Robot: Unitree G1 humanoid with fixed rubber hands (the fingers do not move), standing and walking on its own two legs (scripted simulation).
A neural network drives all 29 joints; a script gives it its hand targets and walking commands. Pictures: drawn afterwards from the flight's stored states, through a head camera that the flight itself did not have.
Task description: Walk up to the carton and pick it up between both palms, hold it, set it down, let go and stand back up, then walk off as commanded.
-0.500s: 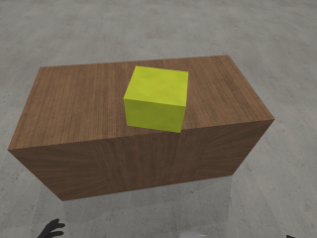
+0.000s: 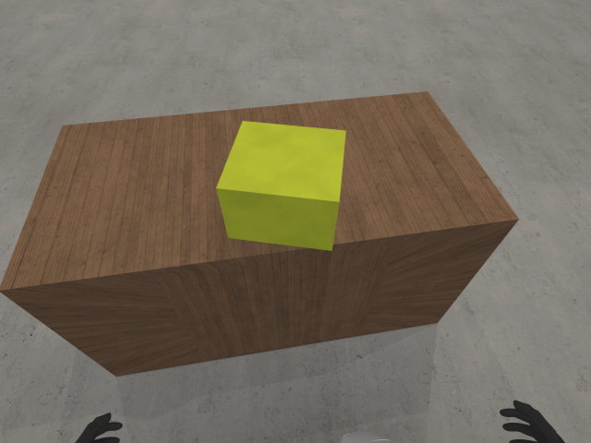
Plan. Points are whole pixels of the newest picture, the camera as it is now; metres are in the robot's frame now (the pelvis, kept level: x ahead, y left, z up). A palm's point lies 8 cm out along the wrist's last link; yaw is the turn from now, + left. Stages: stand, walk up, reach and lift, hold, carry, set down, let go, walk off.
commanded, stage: walk off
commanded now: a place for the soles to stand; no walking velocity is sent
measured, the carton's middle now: (286, 184) +0.61 -0.01 -0.09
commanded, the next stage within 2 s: stand in 0.90 s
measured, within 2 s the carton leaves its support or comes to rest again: neither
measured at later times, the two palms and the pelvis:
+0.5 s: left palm out of the picture +0.09 +0.28 -0.08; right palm out of the picture +0.05 -0.34 -0.09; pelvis -0.04 -0.02 +0.00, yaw +0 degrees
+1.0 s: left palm out of the picture +0.08 +0.28 -0.09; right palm out of the picture +0.04 -0.33 -0.09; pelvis -0.03 -0.02 +0.00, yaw +0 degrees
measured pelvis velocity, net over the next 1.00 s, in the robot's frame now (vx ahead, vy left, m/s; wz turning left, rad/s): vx -0.03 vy -0.02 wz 0.00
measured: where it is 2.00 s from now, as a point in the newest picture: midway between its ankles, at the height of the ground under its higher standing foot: outside the picture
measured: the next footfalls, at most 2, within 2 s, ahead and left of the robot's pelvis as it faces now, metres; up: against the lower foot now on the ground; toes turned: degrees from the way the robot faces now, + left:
none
